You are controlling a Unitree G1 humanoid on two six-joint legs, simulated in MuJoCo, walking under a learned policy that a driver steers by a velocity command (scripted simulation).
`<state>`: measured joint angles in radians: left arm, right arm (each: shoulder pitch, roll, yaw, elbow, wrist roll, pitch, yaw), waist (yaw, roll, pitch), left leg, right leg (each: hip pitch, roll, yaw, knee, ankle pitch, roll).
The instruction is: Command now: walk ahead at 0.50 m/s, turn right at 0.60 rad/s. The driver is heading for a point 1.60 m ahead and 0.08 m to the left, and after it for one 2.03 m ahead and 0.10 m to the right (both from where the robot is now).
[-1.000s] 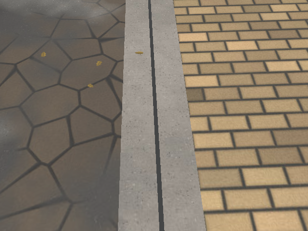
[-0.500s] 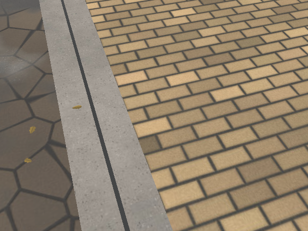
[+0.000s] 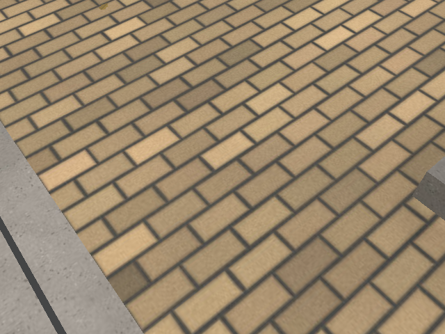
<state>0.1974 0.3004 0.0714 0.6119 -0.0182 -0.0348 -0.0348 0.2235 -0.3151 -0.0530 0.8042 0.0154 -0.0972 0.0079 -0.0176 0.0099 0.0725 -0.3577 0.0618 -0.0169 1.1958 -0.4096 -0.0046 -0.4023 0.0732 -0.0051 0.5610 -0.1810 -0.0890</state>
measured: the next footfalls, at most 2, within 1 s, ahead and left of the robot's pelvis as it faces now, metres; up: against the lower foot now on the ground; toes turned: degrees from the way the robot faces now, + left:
left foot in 0.36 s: +0.40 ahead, +0.13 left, +0.00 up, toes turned -12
right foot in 0.88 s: +0.63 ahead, -0.17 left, +0.00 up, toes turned -13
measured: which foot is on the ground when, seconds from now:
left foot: up 0.00-0.34, down 0.36-0.90, up 0.92-1.00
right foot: down 0.00-0.38, up 0.40-0.86, down 0.88-1.00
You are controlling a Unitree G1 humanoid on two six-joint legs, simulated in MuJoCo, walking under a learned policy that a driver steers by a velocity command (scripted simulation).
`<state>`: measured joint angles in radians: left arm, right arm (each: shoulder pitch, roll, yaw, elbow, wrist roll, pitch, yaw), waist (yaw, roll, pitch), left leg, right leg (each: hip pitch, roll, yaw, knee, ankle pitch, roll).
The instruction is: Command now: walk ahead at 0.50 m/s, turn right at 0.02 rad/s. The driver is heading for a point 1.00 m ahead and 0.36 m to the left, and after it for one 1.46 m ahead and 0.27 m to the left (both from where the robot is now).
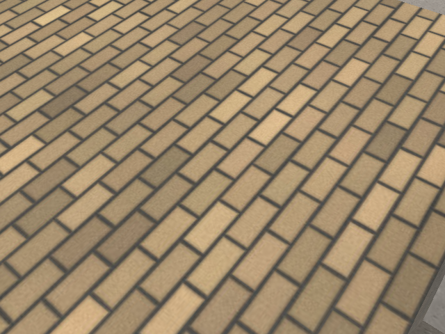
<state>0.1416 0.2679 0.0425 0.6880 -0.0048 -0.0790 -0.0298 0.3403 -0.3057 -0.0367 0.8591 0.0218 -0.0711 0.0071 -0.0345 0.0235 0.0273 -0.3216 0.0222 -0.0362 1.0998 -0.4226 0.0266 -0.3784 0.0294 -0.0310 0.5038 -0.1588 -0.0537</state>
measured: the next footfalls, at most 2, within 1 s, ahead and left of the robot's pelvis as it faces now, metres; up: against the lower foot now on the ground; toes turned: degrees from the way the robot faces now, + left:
left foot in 0.42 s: +0.40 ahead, +0.15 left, +0.00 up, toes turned +2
right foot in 0.92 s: +0.68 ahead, -0.08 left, +0.00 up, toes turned +10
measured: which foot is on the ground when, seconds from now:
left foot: up 0.00-0.40, down 0.42-0.92, up 0.94-1.00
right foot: down 0.00-0.44, up 0.46-0.90, down 0.92-1.00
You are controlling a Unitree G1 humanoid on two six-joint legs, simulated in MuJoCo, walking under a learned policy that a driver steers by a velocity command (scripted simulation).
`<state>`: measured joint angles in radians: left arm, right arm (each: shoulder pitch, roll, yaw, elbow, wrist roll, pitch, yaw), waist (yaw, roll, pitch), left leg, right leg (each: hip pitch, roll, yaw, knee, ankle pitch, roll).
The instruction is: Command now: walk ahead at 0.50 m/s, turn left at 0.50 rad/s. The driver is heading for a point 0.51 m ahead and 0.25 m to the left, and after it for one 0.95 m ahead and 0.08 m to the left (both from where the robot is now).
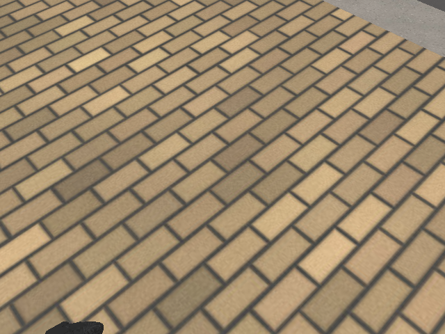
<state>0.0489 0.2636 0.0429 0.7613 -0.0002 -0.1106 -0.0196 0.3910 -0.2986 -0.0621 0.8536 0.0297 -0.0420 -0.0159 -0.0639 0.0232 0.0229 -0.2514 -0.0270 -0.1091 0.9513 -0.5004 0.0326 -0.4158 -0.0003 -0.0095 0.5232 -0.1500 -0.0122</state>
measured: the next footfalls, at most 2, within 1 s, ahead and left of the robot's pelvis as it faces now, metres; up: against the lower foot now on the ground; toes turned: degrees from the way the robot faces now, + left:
left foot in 0.44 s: +0.35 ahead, +0.18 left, +0.00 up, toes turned +19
right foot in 0.98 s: +0.72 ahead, +0.12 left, +0.00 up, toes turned +21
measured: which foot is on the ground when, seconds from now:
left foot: up 0.00-0.42, down 0.44-1.00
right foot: down 0.00-0.44, up 0.46-0.96, down 0.98-1.00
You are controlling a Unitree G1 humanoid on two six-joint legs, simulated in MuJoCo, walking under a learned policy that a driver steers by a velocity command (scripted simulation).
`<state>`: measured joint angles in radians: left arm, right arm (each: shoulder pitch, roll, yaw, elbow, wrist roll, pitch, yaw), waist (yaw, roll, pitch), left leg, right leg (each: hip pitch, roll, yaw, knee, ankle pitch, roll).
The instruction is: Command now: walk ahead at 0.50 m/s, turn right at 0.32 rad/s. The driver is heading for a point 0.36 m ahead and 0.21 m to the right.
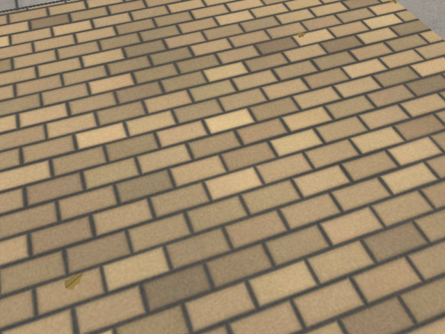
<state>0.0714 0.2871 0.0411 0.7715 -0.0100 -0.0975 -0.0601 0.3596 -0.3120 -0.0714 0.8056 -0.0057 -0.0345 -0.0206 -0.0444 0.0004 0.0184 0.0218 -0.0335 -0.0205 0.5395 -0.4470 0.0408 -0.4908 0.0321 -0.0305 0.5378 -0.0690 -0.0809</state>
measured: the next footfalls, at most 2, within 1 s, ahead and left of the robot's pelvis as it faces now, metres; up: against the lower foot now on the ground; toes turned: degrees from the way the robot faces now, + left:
left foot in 0.44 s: +0.46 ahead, +0.08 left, +0.00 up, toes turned -18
right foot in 0.80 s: +0.40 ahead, -0.17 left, +0.00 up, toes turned -15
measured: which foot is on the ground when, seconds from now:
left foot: down 0.00-0.00, up 0.02-0.42, down 0.44-1.00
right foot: down 0.00-0.46, up 0.48-0.78, down 0.80-1.00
